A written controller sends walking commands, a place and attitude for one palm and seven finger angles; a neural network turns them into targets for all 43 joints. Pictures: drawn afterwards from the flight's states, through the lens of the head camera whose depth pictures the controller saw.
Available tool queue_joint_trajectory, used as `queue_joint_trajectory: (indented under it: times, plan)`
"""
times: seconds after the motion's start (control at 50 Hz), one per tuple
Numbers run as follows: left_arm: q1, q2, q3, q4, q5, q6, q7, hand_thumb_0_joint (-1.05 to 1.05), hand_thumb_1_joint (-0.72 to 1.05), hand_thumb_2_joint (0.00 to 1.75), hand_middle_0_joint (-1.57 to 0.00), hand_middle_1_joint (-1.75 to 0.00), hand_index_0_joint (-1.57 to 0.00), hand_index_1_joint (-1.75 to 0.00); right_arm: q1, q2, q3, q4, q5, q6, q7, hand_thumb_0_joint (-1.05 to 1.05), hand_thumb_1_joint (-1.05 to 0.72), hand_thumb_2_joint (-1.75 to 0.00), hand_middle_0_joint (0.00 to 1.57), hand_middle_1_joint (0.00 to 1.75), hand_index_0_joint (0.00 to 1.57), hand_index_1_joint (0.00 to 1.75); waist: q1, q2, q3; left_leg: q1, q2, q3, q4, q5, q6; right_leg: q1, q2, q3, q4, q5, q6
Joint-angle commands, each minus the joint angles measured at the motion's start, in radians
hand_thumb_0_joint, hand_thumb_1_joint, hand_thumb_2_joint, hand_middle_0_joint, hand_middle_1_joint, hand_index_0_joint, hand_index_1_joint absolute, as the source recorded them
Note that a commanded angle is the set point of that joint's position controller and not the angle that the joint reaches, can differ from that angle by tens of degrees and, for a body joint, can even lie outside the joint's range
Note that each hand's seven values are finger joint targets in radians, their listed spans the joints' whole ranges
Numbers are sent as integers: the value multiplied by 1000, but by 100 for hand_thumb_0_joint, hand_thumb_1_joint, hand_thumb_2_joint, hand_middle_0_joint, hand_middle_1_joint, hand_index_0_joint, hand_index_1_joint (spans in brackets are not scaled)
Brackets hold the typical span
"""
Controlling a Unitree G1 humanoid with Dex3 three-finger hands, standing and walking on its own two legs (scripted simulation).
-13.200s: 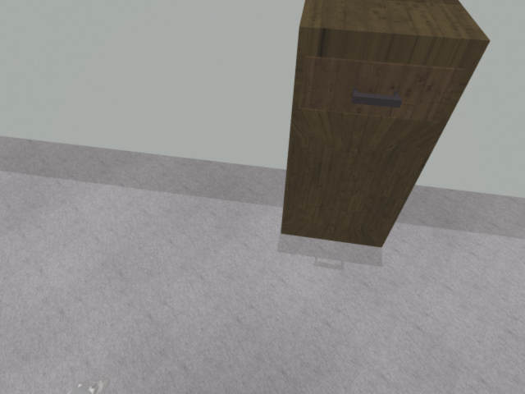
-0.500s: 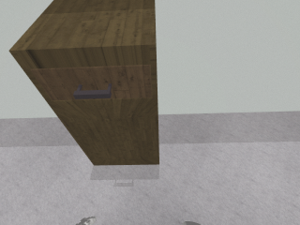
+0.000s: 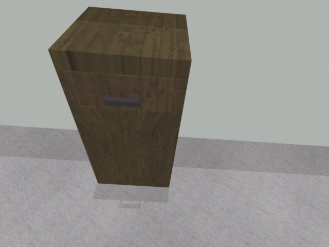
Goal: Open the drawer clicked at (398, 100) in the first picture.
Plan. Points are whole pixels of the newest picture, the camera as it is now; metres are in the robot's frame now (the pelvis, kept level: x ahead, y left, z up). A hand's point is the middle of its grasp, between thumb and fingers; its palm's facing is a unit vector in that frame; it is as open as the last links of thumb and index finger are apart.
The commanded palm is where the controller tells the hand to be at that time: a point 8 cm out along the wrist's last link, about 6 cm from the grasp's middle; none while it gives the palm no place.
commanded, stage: come to a stop and stand still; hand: left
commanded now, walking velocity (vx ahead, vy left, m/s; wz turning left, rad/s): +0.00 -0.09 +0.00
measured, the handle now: (123, 98) +0.62 +0.20 -0.01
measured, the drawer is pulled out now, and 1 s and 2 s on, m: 0.00 0.00 0.00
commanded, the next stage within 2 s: look again from close up in 0.66 s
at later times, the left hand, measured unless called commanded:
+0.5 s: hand out of the picture +0.04 +0.11 -0.18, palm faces +0.05 -0.97 -0.22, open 7.2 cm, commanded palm none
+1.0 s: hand out of the picture +0.00 +0.12 -0.19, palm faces +0.03 -0.98 -0.17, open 7.4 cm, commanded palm none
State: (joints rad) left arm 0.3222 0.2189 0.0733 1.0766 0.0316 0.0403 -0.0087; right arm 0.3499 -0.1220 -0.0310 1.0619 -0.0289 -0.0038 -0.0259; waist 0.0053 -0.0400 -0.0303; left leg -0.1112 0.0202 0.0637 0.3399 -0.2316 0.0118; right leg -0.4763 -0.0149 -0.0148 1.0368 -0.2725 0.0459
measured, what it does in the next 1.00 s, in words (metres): steps on the spot: right foot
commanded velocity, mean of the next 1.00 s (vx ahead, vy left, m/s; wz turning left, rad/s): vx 0.00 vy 0.00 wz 0.00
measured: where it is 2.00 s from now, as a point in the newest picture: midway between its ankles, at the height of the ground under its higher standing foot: outside the picture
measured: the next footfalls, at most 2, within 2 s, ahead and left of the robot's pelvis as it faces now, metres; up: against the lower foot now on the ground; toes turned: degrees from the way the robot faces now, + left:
right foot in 0.20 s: +0.05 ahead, -0.14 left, +0.00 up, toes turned -5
left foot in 1.78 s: +0.14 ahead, +0.09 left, +0.00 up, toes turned +6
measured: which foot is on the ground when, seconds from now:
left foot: down 0.00-1.00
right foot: up 0.00-0.18, down 0.20-1.00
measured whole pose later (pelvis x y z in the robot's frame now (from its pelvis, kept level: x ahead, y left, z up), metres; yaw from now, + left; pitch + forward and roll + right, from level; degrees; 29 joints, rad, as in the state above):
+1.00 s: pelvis +0.01 -0.04 -0.01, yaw -1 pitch -2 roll -1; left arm 0.31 0.12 0.00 1.11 0.02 -0.01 0.04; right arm 0.28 -0.16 -0.01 1.06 -0.02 -0.01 -0.04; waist 0.00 0.01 0.03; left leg -0.21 0.03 0.05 0.55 -0.31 0.01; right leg -0.21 0.01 -0.09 0.52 -0.29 -0.03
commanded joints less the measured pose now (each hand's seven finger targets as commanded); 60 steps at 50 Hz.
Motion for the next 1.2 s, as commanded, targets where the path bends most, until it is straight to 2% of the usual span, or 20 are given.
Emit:
queue_joint_trajectory:
  times: [0.0, 0.08, 0.12, 0.16, 0.18, 0.2, 0.24, 0.3, 0.36, 0.42, 0.52, 0.72, 0.74, 0.76, 0.8, 0.84, 0.92, 0.98, 1.06, 1.18]
  plan:
    - [-122, 19, -14, -82, -9, -30, 1, 0, 90, 90, -20, -30, -20, -30, 109, -157, -31, -9, 0, -26, -22, 0, -90, -90, 20, 30, 20, 30, -64, 176, 128, 110, 287, -245, -154, 48, 153, -155, -56, 3, -152, -82, 2]
    - [-99, -19, -34, -57, -20, -35, 8, 0, 90, 90, -20, -30, -20, -30, 79, -159, -25, 15, -1, -18, -21, 0, -90, -90, 20, 30, 20, 30, -52, 226, 109, 22, 259, -193, -75, 254, 145, 75, -30, -46, -395, -156, -11]
    - [-13, -33, -36, -14, -23, -46, 12, 0, 90, 90, -20, -30, -20, -30, 60, -153, -22, 25, 5, -16, -21, 0, -90, -90, 20, 30, 20, 30, -11, 195, 71, -20, 218, -150, -2, 281, 105, 221, -14, -68, -568, 5, -14]
    - [68, 21, -34, 27, -21, -66, 27, 0, 90, 90, -20, -30, -20, -30, 73, -96, -11, 32, 22, -21, -14, 0, -90, -90, 20, 30, 20, 30, 10, 43, 8, -159, 125, -69, 121, 118, 15, 459, -124, 63, -703, 227, -37]
    - [70, 69, -30, 40, -22, -69, 35, 0, 90, 90, -20, -30, -20, -30, 62, -49, 2, 24, 28, -16, -9, 0, -90, -90, 20, 30, 20, 30, 5, -105, 31, -231, 55, -8, 147, -102, -21, 466, -234, 162, -727, 288, -85]
    - [60, 87, -30, 39, -23, -69, 36, 0, 90, 90, -20, -30, -20, -30, 60, -43, 3, 22, 22, -11, -8, 0, -90, -90, 20, 30, 20, 30, 0, -137, 54, -213, 41, 12, 173, -199, -27, 396, -288, 185, -755, 271, -131]
    - [24, 52, -31, 41, -25, -72, 43, 0, 90, 90, -20, -30, -20, -30, 45, -47, 2, 38, 12, 5, -12, 0, -90, -90, 20, 30, 20, 30, 1, -188, 92, -181, 64, -19, 245, -194, -29, 325, -249, 172, -771, 338, -168]
    - [-6, 13, -46, 46, -29, -68, 49, 0, 90, 90, -20, -30, -20, -30, 82, -28, 7, 78, 19, 6, -16, 0, -90, -90, 20, 30, 20, 30, -24, -56, 79, -118, 73, -27, 157, -54, -28, 335, -210, 92, -695, 463, -159]
    - [-18, -4, -54, 43, -37, -67, 49, 0, 90, 90, -20, -30, -20, -30, 89, -45, 11, 102, 16, -2, -18, 0, -90, -90, 20, 30, 20, 30, -22, 5, 57, -21, 98, -45, 55, 170, -24, 300, -134, 40, -680, 342, -106]
    - [-24, 5, -51, 47, -30, -57, 49, 0, 90, 90, -20, -30, -20, -30, 48, -46, 12, 99, 17, 5, -17, 0, -90, -90, 20, 30, 20, 30, -13, 45, 146, -41, 101, -33, 44, 138, -28, 255, -117, 43, -727, 217, -85]
    - [12, 14, -52, 58, -30, -63, 53, 0, 90, 90, -20, -30, -20, -30, 34, -55, 13, 94, 18, 4, -22, 0, -90, -90, 20, 30, 20, 30, -12, 49, 87, -12, 103, -23, 47, 170, -30, 327, -119, 43, -714, 377, -77]
    - [31, 4, -55, 63, -27, -65, 54, 0, 90, 90, -20, -30, -20, -30, 6, -68, 15, 84, 19, 6, -23, 0, -90, -90, 20, 30, 20, 30, -12, 28, 96, 11, 103, -24, 23, 136, -26, 310, -113, 48, -740, 307, -79]
    - [160, 53, -41, 94, -7, -100, 94, 0, 90, 90, -20, -30, -20, -30, -134, -109, 5, 11, 24, -19, -10, 0, -90, -90, 20, 30, 20, 30, 62, -105, 129, -206, 65, 58, 343, -32, -48, 379, -196, 174, -692, 1055, 51]
    - [157, 78, -37, 49, -4, -109, 93, 0, 90, 90, -20, -30, -20, -30, -47, -71, 6, -37, 25, -5, -9, 0, -90, -90, 20, 30, 20, 30, -9, -49, 21, -239, 39, -54, 420, -160, -13, 469, -259, 170, -637, 1186, 25]
    - [93, 59, -41, 35, -3, -106, 80, 0, 90, 90, -20, -30, -20, -30, -59, -53, 9, -38, 30, -1, -2, 0, -90, -90, 20, 30, 20, 30, -6, -6, -7, -211, 64, -47, 396, -173, 3, 423, -232, 108, -645, 831, -133]
    - [50, 47, -42, -11, -1, -97, 69, 0, 90, 90, -20, -30, -20, -30, -30, -44, 13, -46, 25, -11, 1, 0, -90, -90, 20, 30, 20, 30, -16, -33, -36, -157, 23, -15, 281, -141, -9, 392, -197, 78, -645, 616, -184]
    - [37, -12, -56, -16, -20, -71, 60, 0, 90, 90, -20, -30, -20, -30, 40, -97, 17, -26, 9, -29, -4, 0, -90, -90, 20, 30, 20, 30, -22, 80, 52, -77, 104, -108, 82, 90, 26, 215, -79, 38, -603, 63, -107]
    - [39, -10, -58, -15, -14, -55, 53, 0, 90, 90, -20, -30, -20, -30, -4, -118, 22, -35, 5, -25, -8, 0, -90, -90, 20, 30, 20, 30, 1, 211, 142, -194, 135, -153, 2, 14, 48, 235, -46, 7, -589, -23, -92]
    - [58, -3, -65, -8, -11, -49, 41, 0, 90, 90, -20, -30, -20, -30, -10, -128, 25, -48, 7, -20, -8, 0, -90, -90, 20, 30, 20, 30, 12, 94, 209, -288, 111, -167, -74, -229, 49, 247, -49, 12, -601, -28, -90]
    - [58, 1, -66, -21, -10, -50, 38, 0, 90, 90, -20, -30, -20, -30, 23, -137, 27, -36, 7, -27, -7, 0, -90, -90, 20, 30, 20, 30, 8, 67, 141, -236, 117, -176, -93, -212, 58, 255, -55, 6, -588, -2, -84]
